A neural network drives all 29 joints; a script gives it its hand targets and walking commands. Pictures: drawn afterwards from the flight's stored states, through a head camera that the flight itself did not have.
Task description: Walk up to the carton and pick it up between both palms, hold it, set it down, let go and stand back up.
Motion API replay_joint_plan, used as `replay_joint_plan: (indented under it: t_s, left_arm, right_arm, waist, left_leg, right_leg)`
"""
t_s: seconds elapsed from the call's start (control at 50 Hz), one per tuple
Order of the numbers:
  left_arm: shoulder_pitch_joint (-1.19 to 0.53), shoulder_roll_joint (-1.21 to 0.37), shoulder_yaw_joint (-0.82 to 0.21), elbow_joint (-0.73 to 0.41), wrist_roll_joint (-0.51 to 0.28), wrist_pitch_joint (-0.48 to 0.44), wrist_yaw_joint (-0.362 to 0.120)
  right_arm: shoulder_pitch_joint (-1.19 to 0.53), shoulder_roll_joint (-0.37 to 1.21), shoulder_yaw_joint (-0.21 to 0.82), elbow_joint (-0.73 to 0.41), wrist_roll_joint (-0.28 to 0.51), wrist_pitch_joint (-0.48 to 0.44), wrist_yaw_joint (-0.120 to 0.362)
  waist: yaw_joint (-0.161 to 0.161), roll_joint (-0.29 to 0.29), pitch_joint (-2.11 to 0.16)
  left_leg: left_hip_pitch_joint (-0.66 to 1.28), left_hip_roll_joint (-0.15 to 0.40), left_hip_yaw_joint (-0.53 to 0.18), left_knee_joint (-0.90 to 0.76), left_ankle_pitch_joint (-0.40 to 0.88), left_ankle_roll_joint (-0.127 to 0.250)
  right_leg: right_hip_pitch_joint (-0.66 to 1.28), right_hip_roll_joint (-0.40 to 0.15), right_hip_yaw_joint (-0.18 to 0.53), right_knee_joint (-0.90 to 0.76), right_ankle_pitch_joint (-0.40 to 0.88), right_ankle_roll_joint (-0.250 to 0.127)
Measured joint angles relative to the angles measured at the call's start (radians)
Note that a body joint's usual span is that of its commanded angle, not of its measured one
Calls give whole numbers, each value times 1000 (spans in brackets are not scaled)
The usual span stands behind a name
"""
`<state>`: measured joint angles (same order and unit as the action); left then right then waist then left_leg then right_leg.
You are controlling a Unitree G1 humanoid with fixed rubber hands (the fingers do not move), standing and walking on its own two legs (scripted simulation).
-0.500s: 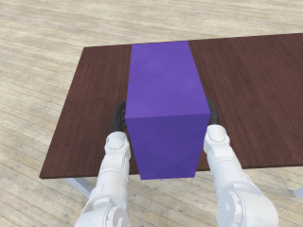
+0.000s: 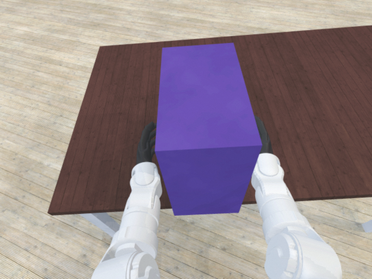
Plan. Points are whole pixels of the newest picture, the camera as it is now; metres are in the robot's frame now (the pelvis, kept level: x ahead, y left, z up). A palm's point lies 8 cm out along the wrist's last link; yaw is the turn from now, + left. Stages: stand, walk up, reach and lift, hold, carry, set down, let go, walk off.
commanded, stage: set down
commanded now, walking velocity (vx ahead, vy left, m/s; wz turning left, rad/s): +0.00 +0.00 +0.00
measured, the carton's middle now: (202, 133) +0.47 -0.03 +0.01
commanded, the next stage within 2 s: none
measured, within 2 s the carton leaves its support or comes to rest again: neither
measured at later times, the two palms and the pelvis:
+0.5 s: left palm (147, 162) +0.39 +0.10 +0.02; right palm (261, 153) +0.40 -0.16 +0.01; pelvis -0.02 +0.00 +0.00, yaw -1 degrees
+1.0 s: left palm (147, 161) +0.40 +0.10 +0.01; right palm (261, 153) +0.40 -0.16 +0.01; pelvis -0.02 +0.01 -0.01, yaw -1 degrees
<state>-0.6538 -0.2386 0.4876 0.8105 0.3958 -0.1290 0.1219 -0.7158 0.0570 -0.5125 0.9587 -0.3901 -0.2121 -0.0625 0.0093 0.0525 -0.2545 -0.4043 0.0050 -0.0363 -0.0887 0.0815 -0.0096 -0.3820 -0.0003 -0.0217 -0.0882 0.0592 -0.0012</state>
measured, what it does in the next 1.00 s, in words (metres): stands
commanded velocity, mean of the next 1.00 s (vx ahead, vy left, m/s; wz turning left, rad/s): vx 0.00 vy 0.00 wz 0.00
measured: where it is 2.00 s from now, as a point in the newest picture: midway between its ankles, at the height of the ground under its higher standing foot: outside the picture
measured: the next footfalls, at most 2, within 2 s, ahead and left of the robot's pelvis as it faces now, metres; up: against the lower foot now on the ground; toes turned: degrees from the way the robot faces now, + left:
none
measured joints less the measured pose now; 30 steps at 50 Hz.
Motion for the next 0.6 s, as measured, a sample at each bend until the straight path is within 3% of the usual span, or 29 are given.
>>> replay_joint_plan:
  t_s: [0.36,0.6]
  left_arm:
    - [-41,8,32,42,21,-71,0]
    - [-74,12,56,56,44,-71,4]
  right_arm:
    - [-34,12,-75,-1,-69,-50,17]
    - [-65,21,-131,-4,-114,-50,41]
  waist:
    - [14,3,-18]
    - [12,0,-38]
  left_leg:
    - [-84,4,5,0,29,-1]
    - [-135,3,7,1,44,1]
  right_leg:
    - [-86,4,5,0,30,-2]
    - [-138,3,7,0,46,0]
